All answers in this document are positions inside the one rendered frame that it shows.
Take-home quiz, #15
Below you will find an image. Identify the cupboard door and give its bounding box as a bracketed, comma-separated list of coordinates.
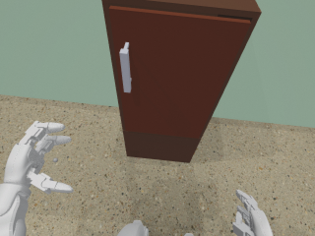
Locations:
[108, 5, 251, 139]

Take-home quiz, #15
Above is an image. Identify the left robot forearm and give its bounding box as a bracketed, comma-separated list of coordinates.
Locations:
[0, 182, 32, 236]

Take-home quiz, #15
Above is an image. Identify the handle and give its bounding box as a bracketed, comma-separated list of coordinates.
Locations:
[119, 42, 132, 93]

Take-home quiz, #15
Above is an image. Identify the left robot shin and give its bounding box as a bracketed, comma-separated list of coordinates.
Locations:
[133, 220, 143, 225]

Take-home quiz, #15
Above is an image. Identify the right robot hand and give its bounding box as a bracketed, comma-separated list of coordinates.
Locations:
[232, 189, 274, 236]

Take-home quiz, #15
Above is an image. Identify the left robot hand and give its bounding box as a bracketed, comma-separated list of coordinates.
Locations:
[3, 121, 74, 195]

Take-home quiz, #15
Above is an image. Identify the robot left thigh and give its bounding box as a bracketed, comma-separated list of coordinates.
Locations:
[117, 223, 149, 236]

